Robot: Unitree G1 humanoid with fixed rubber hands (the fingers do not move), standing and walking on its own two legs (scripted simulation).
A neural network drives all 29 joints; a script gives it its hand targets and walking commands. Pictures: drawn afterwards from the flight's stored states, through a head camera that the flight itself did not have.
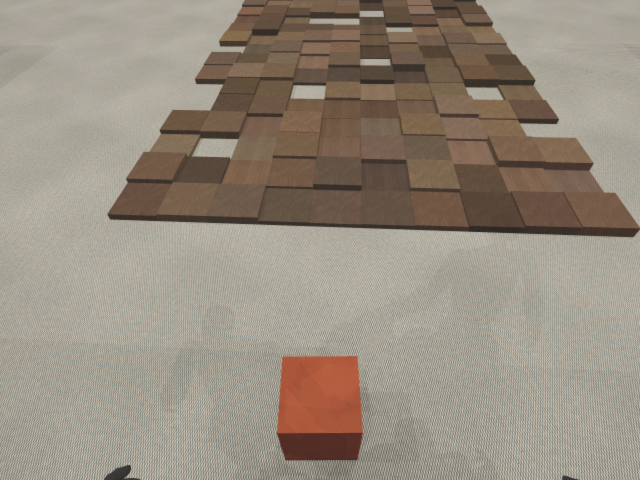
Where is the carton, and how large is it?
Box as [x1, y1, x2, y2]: [277, 356, 362, 459]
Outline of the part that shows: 282,357 277,434 285,459 357,459 362,434 357,356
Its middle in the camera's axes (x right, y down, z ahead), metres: +0.00 +0.48 +1.10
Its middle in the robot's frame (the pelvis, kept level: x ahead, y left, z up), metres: +0.45 +0.05 -0.66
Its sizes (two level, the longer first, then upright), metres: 0.210 0.200 0.250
